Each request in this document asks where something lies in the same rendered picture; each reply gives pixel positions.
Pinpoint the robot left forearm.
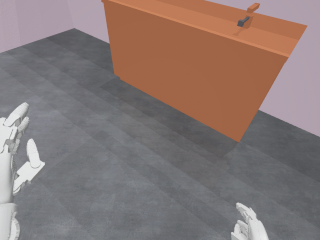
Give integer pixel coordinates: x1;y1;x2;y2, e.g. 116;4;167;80
0;203;22;240

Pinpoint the right robot hand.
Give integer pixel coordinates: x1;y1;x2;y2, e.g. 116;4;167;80
231;202;269;240

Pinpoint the counter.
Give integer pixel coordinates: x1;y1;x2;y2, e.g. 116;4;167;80
101;0;307;142

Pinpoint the tap lever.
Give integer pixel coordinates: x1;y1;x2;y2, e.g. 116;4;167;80
237;16;250;27

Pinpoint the left robot hand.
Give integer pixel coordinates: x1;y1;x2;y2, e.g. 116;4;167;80
0;102;45;204

